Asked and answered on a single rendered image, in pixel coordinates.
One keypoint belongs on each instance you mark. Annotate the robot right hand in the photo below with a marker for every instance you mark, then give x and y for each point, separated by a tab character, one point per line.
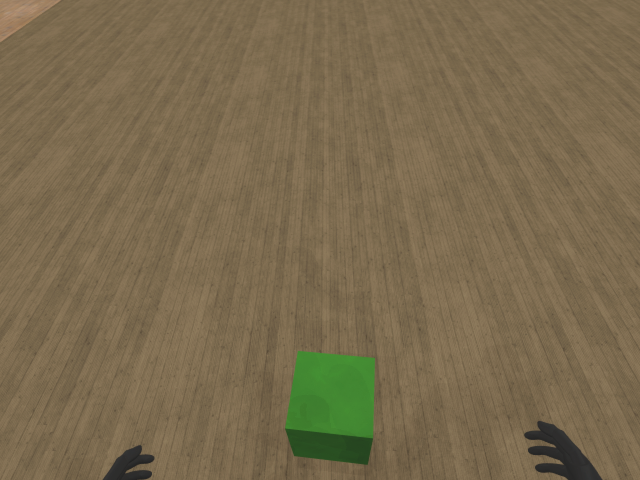
576	465

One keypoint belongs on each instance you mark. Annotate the carton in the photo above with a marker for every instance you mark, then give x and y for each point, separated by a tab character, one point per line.
331	408

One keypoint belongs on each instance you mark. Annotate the robot left hand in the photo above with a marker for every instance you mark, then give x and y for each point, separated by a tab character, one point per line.
129	459

